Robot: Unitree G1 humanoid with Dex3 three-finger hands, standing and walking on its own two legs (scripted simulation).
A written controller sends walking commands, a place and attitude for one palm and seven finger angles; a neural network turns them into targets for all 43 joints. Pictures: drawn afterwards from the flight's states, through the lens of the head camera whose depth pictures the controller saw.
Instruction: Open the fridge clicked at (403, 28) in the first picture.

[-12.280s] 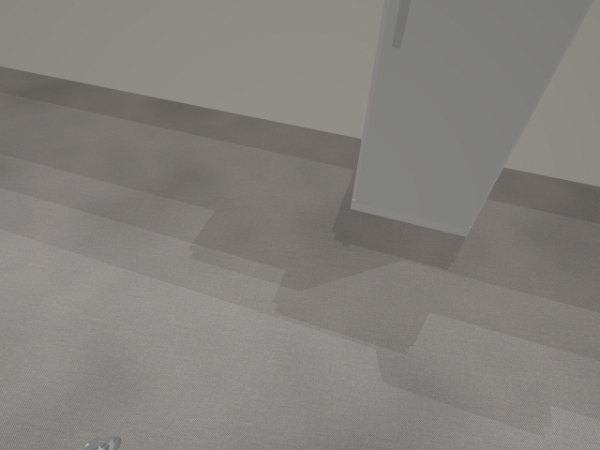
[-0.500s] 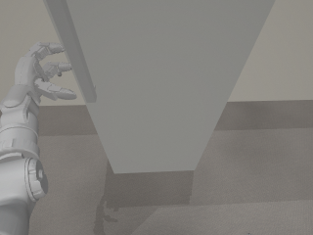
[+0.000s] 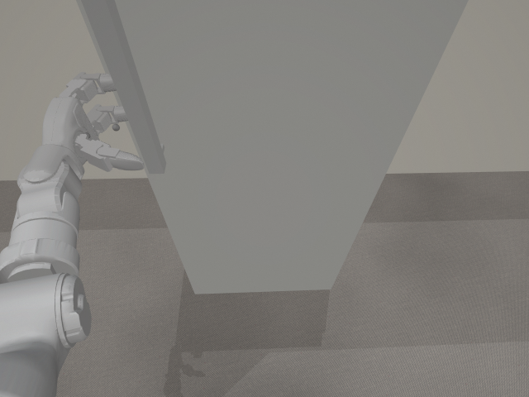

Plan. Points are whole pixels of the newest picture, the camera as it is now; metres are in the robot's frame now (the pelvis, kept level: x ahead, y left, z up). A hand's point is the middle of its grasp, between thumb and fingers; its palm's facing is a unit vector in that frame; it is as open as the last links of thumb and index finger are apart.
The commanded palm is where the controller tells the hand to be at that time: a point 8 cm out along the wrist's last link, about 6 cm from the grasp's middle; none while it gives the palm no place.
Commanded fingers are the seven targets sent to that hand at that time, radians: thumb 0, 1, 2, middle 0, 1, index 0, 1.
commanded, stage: feel for the door with the fingertips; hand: left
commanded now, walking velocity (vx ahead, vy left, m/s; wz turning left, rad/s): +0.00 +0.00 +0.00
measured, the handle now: (124, 54) +0.50 +0.19 +0.25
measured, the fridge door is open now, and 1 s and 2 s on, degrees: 0 0 0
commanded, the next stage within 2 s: slide the fingers in behind the handle in 0.22 s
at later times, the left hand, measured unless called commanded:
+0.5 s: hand (128, 127) +0.46 +0.20 +0.16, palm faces +0.02 -1.00 +0.00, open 13.7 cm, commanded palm +0.43 +0.26 +0.16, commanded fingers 0.00 -0.50 0.30 -0.30 -1.20 -0.30 -1.20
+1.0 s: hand (134, 130) +0.45 +0.19 +0.16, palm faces +0.03 -1.00 +0.01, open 13.9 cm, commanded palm +0.43 +0.24 +0.16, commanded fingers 0.00 -0.50 0.30 -0.30 -1.20 -0.30 -1.20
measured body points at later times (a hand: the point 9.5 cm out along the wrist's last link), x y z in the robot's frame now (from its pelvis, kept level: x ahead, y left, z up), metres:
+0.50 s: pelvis -0.01 +0.00 +0.00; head +0.04 +0.00 +0.45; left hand +0.45 +0.26 +0.17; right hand +0.05 -0.27 -0.11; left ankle -0.01 +0.11 -0.73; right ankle +0.01 -0.12 -0.73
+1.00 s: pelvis +0.00 +0.00 +0.00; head +0.03 +0.00 +0.45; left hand +0.45 +0.25 +0.16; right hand +0.06 -0.27 -0.11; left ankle -0.01 +0.11 -0.73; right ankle +0.01 -0.12 -0.73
